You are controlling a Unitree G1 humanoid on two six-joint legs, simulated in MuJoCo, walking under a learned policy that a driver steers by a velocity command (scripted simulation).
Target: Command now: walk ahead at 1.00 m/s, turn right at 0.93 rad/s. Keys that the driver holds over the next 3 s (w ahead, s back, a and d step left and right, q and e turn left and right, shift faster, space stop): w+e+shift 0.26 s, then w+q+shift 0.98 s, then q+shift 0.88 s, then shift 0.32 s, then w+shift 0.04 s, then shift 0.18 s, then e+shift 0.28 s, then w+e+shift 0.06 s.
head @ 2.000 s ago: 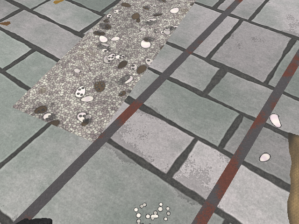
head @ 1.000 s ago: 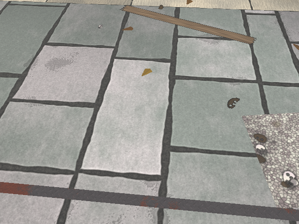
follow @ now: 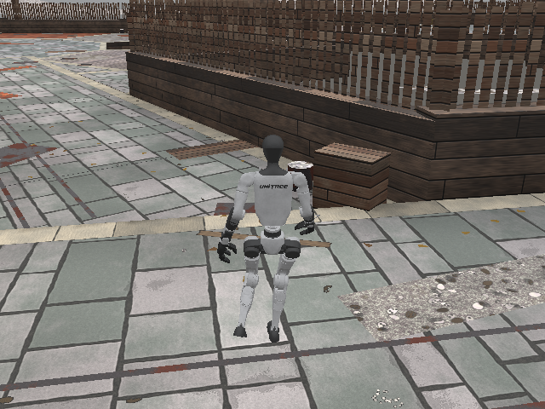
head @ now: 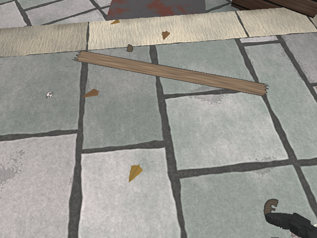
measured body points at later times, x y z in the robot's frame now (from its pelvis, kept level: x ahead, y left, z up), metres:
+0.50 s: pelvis +0.44 +0.04 +0.03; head +0.46 +0.01 +0.48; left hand +0.73 +0.19 -0.03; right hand +0.33 -0.22 -0.10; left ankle +0.47 +0.16 -0.71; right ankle +0.42 -0.07 -0.64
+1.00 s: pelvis +0.83 -0.06 +0.00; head +0.86 -0.04 +0.45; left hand +0.78 +0.24 -0.12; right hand +1.10 -0.29 -0.04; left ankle +1.04 +0.08 -0.65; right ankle +0.65 -0.19 -0.71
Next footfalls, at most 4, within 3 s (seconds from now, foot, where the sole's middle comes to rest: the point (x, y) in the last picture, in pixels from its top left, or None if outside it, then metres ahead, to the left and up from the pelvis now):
0.28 left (141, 224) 0.51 0.14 -0.75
0.66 right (221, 187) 0.69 -0.19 -0.75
1.10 left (168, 111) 1.13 0.06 -0.75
1.50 right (170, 61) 1.54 0.06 -0.75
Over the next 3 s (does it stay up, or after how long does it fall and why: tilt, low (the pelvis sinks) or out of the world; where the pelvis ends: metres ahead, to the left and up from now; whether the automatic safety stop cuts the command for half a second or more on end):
stays up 1.40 0.14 0.02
